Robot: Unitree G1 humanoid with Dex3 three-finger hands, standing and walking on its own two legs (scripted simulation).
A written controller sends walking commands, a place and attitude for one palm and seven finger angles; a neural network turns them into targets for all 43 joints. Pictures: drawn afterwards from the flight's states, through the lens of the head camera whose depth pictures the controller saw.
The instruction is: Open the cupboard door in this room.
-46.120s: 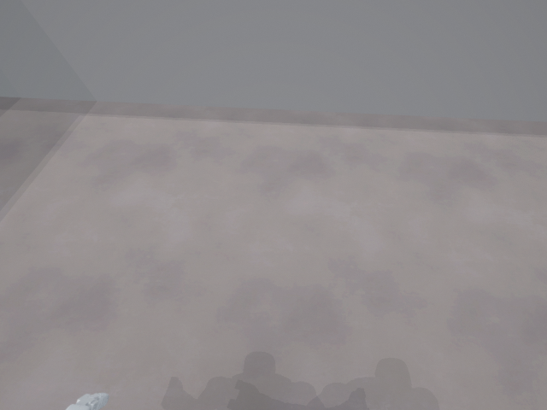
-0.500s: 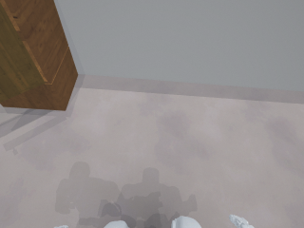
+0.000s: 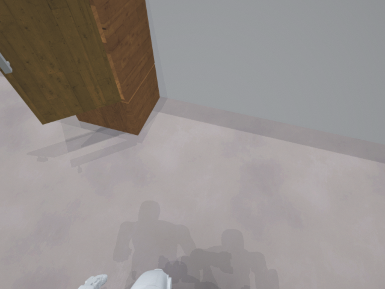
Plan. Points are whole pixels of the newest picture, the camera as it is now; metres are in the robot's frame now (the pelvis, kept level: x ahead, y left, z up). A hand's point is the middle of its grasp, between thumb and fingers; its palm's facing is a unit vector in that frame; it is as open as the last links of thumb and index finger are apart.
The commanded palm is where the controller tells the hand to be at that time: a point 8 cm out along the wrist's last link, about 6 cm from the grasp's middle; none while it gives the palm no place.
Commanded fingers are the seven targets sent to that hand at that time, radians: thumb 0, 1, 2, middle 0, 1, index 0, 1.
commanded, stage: turn to face it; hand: left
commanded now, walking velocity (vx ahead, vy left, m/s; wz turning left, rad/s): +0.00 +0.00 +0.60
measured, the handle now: out of the picture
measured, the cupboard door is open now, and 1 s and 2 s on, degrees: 42 42 42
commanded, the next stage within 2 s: take the last steps up to it in 0.68 s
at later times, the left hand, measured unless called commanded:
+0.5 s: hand out of the picture +0.04 +0.25 -0.16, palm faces +0.29 -0.92 -0.26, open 7.4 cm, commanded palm none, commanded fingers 0.00 0.90 0.90 -0.20 -0.30 -0.20 -0.30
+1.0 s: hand out of the picture -0.06 +0.21 -0.19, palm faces +0.47 -0.86 -0.19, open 7.4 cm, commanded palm none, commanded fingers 0.00 0.90 0.90 -0.20 -0.30 -0.20 -0.30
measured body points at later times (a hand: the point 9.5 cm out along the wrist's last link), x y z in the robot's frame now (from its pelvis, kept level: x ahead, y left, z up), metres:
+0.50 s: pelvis +0.00 +0.01 +0.00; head +0.04 +0.04 +0.45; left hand +0.03 +0.30 -0.14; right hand +0.15 -0.21 -0.14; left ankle +0.00 +0.12 -0.74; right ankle +0.03 -0.14 -0.70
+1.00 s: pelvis +0.01 +0.02 -0.01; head +0.03 +0.06 +0.44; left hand -0.08 +0.25 -0.17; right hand +0.19 -0.17 -0.14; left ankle -0.03 +0.10 -0.74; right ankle +0.02 -0.11 -0.69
